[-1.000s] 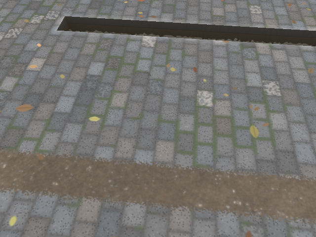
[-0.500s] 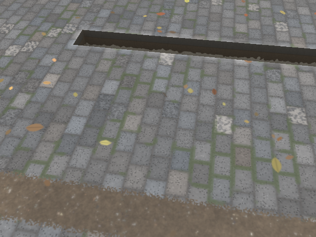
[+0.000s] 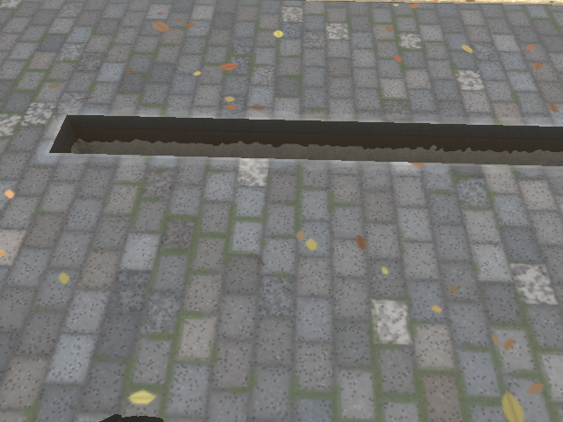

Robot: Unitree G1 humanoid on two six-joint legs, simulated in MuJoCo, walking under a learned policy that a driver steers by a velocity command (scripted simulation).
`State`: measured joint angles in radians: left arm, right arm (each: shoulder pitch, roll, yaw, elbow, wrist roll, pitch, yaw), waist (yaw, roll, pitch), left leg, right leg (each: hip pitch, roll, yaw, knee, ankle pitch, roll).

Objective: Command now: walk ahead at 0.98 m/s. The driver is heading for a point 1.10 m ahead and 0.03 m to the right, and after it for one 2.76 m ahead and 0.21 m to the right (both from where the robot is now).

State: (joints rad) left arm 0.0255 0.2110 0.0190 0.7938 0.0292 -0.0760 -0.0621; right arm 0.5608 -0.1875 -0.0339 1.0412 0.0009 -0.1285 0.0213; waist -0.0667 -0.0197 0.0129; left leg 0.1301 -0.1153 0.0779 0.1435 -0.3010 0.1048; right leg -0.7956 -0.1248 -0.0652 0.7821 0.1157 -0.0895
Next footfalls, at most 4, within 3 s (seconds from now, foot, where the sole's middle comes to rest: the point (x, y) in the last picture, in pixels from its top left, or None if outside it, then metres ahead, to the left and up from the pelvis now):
0.14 right None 0.35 -0.08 -0.77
0.60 left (240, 303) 0.81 0.09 -0.77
1.04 right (281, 184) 1.24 -0.05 -0.77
1.84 left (192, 99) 1.70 0.26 -0.77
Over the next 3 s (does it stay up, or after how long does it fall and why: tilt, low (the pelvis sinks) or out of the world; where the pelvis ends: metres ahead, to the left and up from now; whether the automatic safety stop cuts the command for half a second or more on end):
stays up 2.35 0.11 0.00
